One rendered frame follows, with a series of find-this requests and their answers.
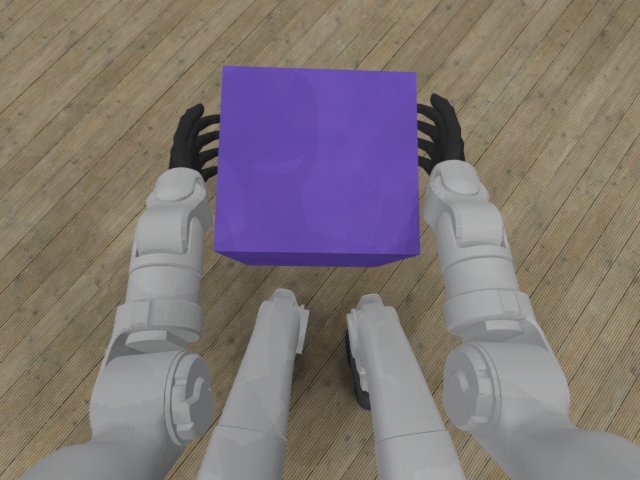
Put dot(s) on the robot right hand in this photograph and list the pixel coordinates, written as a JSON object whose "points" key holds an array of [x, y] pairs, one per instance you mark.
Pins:
{"points": [[446, 134]]}

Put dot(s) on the robot left hand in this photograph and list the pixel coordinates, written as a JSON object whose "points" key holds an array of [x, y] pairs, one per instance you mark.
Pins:
{"points": [[187, 143]]}

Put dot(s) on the robot shin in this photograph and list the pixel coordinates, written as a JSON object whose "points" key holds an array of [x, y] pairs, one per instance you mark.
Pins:
{"points": [[281, 293], [367, 299]]}

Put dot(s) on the right robot upper arm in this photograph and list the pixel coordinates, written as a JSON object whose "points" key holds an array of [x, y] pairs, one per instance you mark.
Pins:
{"points": [[513, 399]]}

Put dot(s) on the right robot forearm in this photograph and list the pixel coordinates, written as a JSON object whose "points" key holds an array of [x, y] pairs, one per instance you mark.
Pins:
{"points": [[484, 302]]}

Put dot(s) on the left robot upper arm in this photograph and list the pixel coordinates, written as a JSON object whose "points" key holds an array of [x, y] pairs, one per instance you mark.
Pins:
{"points": [[146, 409]]}

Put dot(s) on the left robot forearm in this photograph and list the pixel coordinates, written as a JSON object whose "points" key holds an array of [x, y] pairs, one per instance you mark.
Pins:
{"points": [[161, 311]]}

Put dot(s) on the left robot shin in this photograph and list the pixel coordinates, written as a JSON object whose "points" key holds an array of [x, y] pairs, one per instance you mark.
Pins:
{"points": [[281, 293]]}

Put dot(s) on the carton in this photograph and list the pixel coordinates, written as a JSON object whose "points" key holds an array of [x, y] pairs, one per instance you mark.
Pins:
{"points": [[317, 167]]}

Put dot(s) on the right robot shin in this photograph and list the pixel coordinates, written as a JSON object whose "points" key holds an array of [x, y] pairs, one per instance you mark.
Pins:
{"points": [[367, 299]]}

